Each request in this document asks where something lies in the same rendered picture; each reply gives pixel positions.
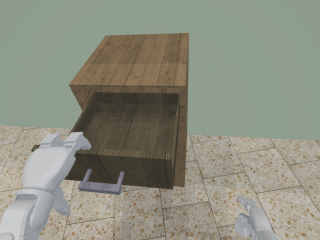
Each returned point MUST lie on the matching drawer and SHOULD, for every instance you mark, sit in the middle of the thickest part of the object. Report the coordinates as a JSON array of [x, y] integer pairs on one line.
[[131, 132]]

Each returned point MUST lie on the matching left robot forearm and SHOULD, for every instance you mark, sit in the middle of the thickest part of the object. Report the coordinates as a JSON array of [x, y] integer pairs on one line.
[[28, 214]]

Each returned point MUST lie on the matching right robot forearm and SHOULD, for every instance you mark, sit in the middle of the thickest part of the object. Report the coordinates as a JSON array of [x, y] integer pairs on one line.
[[265, 235]]

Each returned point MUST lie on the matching handle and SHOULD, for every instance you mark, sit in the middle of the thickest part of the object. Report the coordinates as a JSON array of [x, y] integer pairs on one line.
[[97, 187]]

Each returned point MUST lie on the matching robot left hand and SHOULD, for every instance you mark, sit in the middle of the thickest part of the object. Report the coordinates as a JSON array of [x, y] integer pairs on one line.
[[48, 166]]

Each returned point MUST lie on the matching cabinet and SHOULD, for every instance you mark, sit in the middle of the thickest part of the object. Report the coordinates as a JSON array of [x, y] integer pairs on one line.
[[140, 63]]

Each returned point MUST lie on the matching robot right hand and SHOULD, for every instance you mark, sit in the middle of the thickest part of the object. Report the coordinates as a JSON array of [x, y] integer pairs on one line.
[[247, 226]]

